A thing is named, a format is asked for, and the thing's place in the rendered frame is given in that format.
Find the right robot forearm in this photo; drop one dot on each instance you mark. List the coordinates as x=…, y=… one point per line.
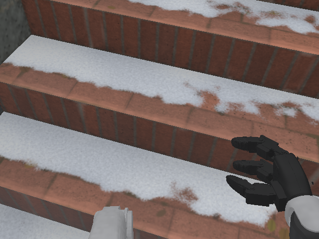
x=302, y=216

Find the robot left thigh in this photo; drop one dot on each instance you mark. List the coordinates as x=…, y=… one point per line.
x=113, y=223

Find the robot right hand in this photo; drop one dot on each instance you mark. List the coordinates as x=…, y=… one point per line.
x=284, y=180

